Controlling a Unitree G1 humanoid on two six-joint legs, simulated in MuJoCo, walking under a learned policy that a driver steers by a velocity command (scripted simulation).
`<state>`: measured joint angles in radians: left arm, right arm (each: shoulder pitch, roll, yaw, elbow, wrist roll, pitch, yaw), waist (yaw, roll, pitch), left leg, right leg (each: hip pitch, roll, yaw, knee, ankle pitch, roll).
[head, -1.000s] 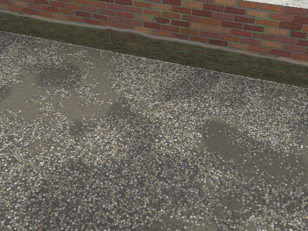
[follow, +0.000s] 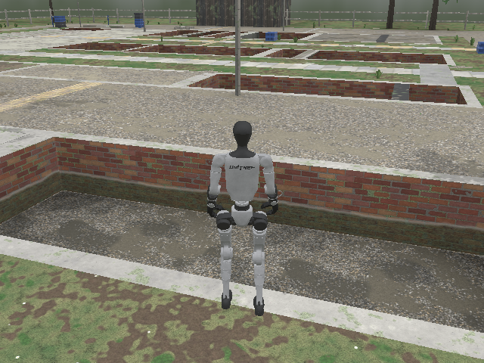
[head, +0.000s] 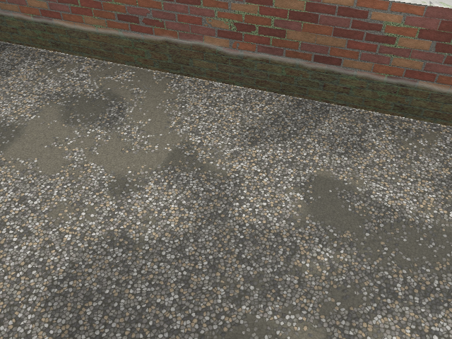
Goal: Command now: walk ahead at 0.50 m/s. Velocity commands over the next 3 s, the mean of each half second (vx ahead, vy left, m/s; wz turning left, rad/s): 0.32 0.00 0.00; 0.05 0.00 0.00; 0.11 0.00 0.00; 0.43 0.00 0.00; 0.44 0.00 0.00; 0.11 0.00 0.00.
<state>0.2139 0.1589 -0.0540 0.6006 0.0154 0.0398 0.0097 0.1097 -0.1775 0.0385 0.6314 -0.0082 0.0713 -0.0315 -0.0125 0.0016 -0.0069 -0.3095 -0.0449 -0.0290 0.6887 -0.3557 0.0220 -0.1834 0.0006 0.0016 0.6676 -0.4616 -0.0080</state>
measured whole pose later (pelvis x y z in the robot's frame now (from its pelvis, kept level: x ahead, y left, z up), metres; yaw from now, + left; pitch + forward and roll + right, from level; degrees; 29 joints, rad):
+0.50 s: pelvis +0.00 +0.00 +0.02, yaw -1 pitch +0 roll +0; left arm 0.22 0.15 -0.06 0.64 0.01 0.04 0.00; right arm 0.16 -0.17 0.04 0.73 0.01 0.06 -0.03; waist -0.02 0.01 -0.01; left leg -0.21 -0.03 -0.02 0.43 -0.22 0.01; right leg -0.08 0.01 0.01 0.40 -0.31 -0.01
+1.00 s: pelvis +0.00 -0.01 +0.03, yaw -1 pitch +0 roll +0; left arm 0.35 0.23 -0.05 0.71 0.02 0.06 0.02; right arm 0.25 -0.23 0.05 0.76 -0.02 0.05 -0.02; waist 0.00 0.00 0.00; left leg -0.17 0.00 -0.04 0.33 -0.16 0.00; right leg -0.02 0.04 0.01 0.26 -0.23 -0.03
